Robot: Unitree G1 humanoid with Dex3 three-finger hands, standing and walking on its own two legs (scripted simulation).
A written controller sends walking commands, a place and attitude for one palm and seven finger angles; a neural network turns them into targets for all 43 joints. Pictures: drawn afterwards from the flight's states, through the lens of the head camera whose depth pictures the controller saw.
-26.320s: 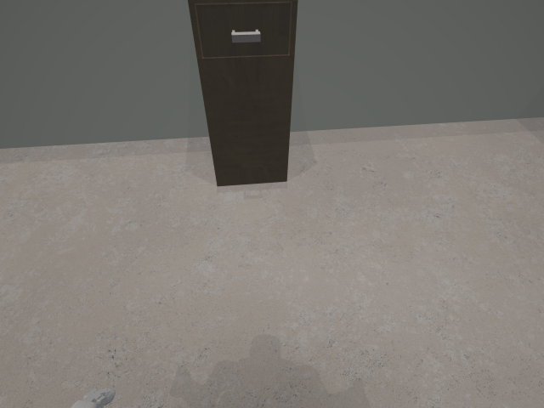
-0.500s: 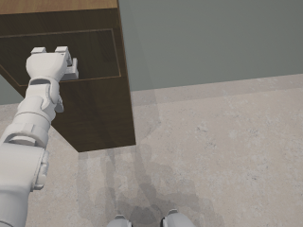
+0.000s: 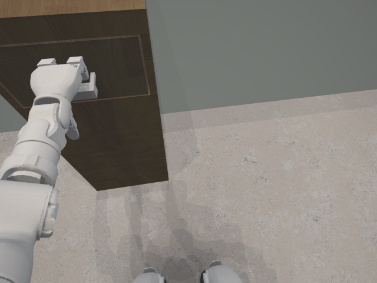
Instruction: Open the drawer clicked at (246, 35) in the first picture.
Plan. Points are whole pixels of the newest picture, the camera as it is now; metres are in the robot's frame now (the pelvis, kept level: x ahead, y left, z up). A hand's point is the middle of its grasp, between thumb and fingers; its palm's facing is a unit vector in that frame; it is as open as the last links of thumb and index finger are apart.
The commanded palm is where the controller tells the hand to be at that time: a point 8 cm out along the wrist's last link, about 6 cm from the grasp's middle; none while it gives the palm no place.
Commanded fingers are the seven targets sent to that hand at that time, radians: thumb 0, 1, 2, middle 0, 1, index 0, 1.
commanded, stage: lift the fingers back up to retry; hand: left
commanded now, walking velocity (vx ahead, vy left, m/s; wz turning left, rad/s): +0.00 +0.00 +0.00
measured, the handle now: (73, 85) +0.56 +0.23 +0.05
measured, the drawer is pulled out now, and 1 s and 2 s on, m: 0.00 0.00 0.00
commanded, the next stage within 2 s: re-aim the fingers above the handle in 0.62 s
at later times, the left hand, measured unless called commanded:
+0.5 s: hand (51, 82) +0.51 +0.24 +0.12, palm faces -0.01 -0.02 -1.00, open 13.8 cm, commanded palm +0.47 +0.24 +0.17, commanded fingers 0.00 -0.50 0.30 -0.30 -1.20 -0.30 -1.20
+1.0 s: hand (53, 86) +0.50 +0.24 +0.11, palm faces -0.04 +0.01 -1.00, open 13.8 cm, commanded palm +0.48 +0.24 +0.17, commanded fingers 0.00 -0.50 0.30 -0.30 -1.20 -0.30 -1.20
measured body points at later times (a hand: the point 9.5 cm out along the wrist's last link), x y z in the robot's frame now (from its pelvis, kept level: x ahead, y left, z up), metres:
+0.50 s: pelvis +0.04 +0.01 +0.02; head +0.10 +0.00 +0.47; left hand +0.50 +0.24 +0.17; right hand +0.10 -0.25 -0.11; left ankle +0.01 +0.10 -0.69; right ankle +0.02 -0.12 -0.69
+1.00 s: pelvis +0.04 -0.01 +0.02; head +0.10 -0.02 +0.47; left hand +0.50 +0.23 +0.17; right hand +0.10 -0.27 -0.11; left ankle +0.01 +0.10 -0.69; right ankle +0.02 -0.12 -0.69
